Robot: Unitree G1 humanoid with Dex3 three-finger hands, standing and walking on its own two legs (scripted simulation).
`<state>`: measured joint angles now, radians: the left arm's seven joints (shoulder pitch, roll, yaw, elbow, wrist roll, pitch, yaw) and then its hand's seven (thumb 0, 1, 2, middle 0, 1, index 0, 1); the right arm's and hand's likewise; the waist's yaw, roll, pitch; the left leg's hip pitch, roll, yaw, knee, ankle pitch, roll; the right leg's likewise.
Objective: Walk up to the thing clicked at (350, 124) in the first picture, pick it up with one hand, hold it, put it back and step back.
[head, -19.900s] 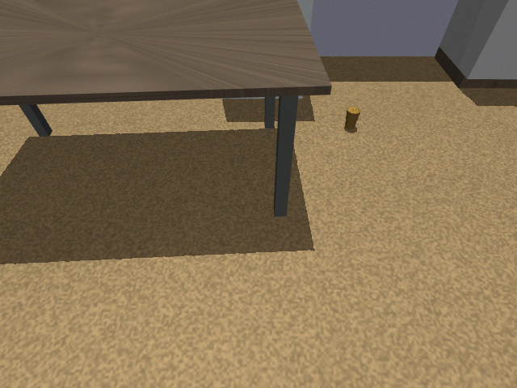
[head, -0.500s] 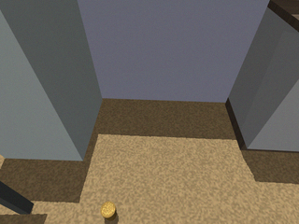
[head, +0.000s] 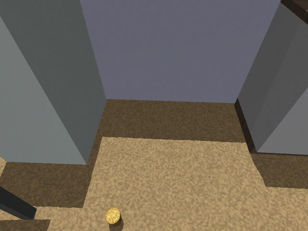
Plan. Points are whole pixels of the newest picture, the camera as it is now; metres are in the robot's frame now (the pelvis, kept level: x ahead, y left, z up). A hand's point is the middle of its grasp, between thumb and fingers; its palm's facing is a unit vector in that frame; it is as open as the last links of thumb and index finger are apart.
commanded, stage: stand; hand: left
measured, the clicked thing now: (114, 218) +0.32 +0.26 -0.71
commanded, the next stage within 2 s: none
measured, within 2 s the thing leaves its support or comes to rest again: neither
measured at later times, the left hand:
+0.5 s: hand out of the picture +0.05 +0.26 -0.15, palm faces -0.03 -0.94 -0.34, open 7.4 cm
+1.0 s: hand out of the picture +0.04 +0.26 -0.15, palm faces -0.04 -0.94 -0.34, open 7.4 cm
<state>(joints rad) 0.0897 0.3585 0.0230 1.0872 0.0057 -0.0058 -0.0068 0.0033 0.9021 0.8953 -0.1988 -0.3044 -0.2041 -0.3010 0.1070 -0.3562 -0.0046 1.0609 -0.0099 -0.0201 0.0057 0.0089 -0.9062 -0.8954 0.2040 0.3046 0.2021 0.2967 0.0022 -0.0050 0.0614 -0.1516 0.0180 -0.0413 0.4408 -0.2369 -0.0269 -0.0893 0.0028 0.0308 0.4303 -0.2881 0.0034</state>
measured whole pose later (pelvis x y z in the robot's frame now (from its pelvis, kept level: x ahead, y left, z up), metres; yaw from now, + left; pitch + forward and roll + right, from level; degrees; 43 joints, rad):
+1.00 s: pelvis -0.03 +0.01 +0.01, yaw +0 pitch -2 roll +0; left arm 0.13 0.36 0.00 1.13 0.01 -0.01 0.00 0.00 0.90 0.90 -0.20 -0.30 -0.20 -0.30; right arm 0.11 -0.35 -0.01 1.14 -0.01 0.00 0.02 0.01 -0.91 -0.90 0.20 0.30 0.20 0.30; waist 0.00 -0.01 0.07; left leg -0.16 0.01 -0.03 0.34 -0.14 -0.02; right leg -0.11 -0.01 0.04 0.35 -0.20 0.02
